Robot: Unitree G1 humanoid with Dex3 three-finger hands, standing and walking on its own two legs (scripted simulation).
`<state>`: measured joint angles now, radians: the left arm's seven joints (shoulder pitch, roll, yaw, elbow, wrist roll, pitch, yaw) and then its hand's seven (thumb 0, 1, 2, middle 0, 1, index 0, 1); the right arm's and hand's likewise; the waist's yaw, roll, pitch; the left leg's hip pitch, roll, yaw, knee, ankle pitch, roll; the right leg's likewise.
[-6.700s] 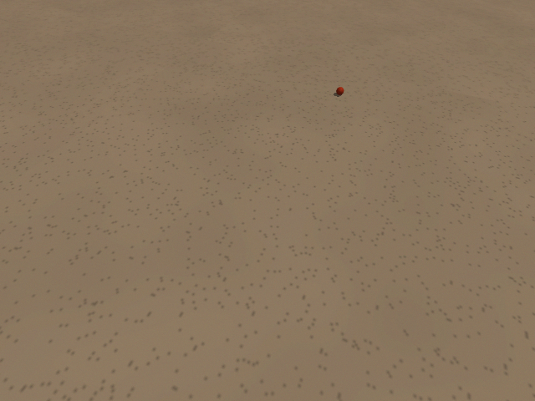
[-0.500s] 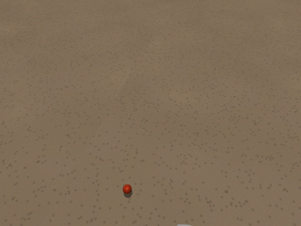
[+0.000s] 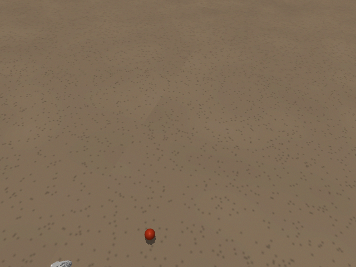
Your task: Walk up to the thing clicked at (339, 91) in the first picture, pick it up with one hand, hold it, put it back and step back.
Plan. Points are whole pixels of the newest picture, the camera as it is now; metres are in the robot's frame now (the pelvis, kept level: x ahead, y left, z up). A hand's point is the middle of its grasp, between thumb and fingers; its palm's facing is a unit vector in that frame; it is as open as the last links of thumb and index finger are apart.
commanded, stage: walk up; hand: left
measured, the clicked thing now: (149, 234) +0.41 +0.12 -0.75
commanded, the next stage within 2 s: none
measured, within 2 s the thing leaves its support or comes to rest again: neither
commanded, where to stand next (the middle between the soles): +0.05 -0.02 m, yaw +3 degrees
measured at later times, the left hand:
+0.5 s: hand out of the picture +0.10 +0.25 -0.15, palm faces +0.05 -0.94 -0.33, open 7.4 cm
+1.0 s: hand out of the picture +0.09 +0.25 -0.15, palm faces +0.07 -0.95 -0.32, open 7.4 cm
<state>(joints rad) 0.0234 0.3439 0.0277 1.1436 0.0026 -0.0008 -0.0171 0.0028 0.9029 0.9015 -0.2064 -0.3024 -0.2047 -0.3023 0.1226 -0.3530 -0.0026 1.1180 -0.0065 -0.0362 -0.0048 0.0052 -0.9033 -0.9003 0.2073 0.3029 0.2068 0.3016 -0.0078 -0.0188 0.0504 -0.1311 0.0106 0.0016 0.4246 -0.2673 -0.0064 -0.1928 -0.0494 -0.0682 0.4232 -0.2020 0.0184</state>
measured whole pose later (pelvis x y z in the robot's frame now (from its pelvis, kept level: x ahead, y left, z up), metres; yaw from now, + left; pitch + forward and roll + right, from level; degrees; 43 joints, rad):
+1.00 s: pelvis +0.01 -0.01 +0.00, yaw +3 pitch -2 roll +0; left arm 0.06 0.34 0.06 1.12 0.02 0.01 -0.02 0.00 0.90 0.90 -0.21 -0.30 -0.20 -0.30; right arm 0.11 -0.34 0.00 1.10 -0.01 -0.01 0.00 0.00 -0.90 -0.90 0.21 0.30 0.21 0.30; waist 0.00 0.00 0.06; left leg -0.11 0.01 -0.05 0.40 -0.26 -0.01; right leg -0.14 -0.05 -0.13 0.39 -0.21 0.01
